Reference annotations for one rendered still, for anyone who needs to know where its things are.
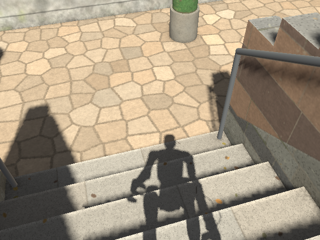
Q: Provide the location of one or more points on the stairs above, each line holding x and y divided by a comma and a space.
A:
195, 188

